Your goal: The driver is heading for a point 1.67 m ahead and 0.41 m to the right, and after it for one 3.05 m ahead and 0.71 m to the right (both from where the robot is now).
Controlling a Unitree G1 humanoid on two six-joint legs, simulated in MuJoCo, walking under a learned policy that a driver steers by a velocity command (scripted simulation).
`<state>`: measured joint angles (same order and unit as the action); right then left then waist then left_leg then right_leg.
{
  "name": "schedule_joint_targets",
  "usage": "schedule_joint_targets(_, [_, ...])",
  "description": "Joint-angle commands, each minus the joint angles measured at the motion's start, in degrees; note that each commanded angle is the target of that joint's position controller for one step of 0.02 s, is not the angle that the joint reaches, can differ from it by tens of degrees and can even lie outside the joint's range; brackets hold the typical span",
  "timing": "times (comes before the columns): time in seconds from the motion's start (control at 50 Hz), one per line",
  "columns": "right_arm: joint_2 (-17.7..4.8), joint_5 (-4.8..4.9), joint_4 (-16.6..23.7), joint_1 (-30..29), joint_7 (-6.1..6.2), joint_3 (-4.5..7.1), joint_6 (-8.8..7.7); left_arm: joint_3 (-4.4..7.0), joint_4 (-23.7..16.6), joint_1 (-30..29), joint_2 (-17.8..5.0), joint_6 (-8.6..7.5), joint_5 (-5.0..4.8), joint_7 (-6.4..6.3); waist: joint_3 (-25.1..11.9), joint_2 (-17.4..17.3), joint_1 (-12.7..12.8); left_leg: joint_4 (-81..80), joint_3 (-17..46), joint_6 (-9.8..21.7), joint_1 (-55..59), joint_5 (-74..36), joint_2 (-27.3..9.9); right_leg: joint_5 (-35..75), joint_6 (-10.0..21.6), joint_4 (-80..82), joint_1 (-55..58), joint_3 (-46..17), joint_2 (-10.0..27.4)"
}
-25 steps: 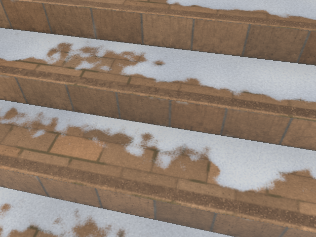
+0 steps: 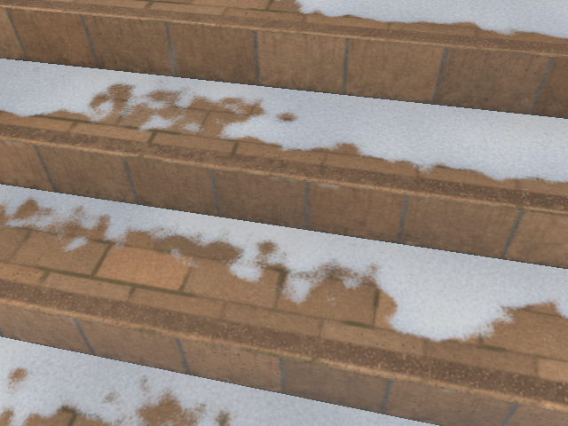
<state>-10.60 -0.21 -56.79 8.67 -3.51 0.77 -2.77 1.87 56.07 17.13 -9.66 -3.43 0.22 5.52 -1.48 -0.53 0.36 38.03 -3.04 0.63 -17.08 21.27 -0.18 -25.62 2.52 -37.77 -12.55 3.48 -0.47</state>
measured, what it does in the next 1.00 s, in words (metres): stands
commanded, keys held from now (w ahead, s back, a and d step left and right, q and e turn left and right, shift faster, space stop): no key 1.00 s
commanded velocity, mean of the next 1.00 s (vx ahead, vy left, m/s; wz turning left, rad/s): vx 0.00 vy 0.00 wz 0.00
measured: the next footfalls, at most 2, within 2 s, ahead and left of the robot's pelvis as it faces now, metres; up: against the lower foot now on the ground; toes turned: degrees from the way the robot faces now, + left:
right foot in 1.76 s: +0.32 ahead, -0.02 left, +0.15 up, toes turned -2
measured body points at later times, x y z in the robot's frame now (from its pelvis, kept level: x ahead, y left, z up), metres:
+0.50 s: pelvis -0.01 +0.00 +0.00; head -0.02 +0.00 +0.45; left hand -0.03 +0.20 -0.15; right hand +0.05 -0.22 -0.15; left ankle -0.01 +0.11 -0.72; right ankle -0.06 -0.09 -0.72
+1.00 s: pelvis -0.02 +0.01 +0.00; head -0.03 +0.00 +0.45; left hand -0.06 +0.20 -0.15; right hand +0.02 -0.21 -0.15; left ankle -0.01 +0.11 -0.72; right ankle -0.06 -0.09 -0.72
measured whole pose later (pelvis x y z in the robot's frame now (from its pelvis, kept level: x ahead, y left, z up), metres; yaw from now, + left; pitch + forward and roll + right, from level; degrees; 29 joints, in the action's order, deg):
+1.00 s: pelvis -0.02 +0.01 +0.00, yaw +0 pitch +1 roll +1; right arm -10.2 -0.7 -62.3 13.6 -3.6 0.5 -3.8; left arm -0.1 64.5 22.1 -5.4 -2.8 0.7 5.4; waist -1.6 -0.2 0.4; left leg 35.1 -3.7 1.7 -18.1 17.5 0.6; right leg -22.5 1.8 -36.3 -14.4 3.0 0.4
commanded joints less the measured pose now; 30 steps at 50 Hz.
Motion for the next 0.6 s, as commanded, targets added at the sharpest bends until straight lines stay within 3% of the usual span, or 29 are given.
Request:
schedule_joint_targets(0.02, [-4.2,-0.02,1.9,-1.0,0.02,0.60,-0.46,0.14,-0.6,2.7,-3.4,-0.42,0.06,0.43,1.1,1.5,0.0,-5.4,1.3,1.6,0.2,-12.6,-1.0,22.9,1.0,6.4,-1.3,-3.3,2.9])
schedule_joint_targets(0.32, [-2.7,-0.35,-2.2,2.5,-0.16,-0.07,-0.39,-0.76,4.3,6.3,-2.2,-0.08,0.30,0.50,2.3,1.5,-0.1,-7.1,0.9,2.3,0.4,-12.3,-0.7,20.5,1.5,7.9,-2.6,-2.8,3.0])
schedule_joint_targets(0.6, [-1.5,-0.53,-3.6,4.3,-0.98,-0.43,-1.30,-1.30,7.1,9.2,-0.3,0.79,0.69,0.33,3.5,0.9,0.0,-8.0,0.9,2.9,0.0,-11.3,-0.6,15.8,1.7,8.7,-4.5,-2.5,2.6])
